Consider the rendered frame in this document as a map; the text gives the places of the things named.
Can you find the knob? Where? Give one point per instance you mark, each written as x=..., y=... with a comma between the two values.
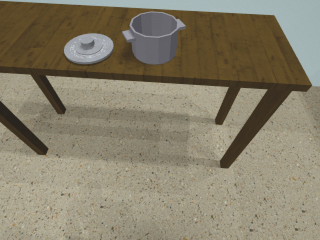
x=87, y=41

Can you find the pot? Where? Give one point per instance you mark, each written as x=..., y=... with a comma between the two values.
x=153, y=36

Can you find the lid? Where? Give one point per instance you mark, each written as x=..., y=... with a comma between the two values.
x=76, y=53

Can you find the table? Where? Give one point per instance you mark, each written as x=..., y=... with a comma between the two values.
x=235, y=50

